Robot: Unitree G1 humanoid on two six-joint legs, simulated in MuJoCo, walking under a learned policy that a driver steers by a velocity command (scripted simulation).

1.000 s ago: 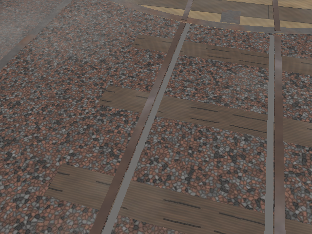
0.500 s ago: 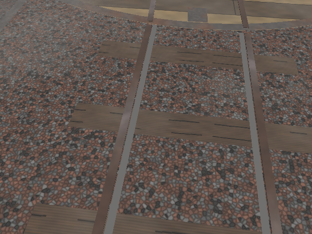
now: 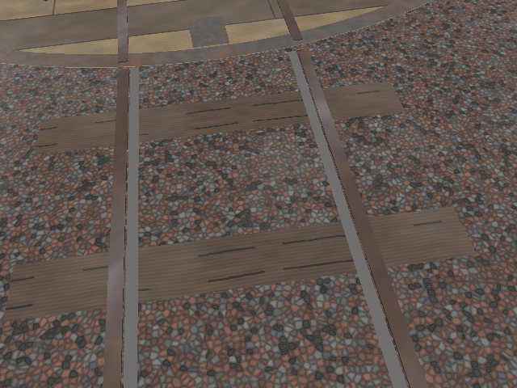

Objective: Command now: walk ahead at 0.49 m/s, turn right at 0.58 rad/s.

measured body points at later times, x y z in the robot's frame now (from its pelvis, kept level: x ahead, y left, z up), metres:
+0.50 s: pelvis +0.21 +0.05 -0.01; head +0.26 +0.07 +0.44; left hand +0.30 +0.30 -0.15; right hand +0.28 -0.21 -0.13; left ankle +0.31 +0.11 -0.74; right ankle +0.16 -0.08 -0.66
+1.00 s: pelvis +0.22 +0.01 +0.01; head +0.25 -0.02 +0.45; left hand +0.24 +0.30 -0.09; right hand +0.40 -0.24 -0.13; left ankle +0.19 +0.12 -0.66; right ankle +0.23 -0.08 -0.74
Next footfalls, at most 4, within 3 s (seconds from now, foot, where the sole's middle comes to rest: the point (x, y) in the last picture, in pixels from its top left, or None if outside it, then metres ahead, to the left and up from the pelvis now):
0.30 left None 0.35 0.10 -0.78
0.84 right None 0.27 -0.07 -0.78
1.28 left None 0.18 0.12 -0.78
1.72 right None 0.22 -0.08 -0.78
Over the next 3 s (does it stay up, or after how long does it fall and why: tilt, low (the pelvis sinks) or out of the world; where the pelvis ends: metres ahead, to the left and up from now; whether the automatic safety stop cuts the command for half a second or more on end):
stays up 0.21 0.01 0.00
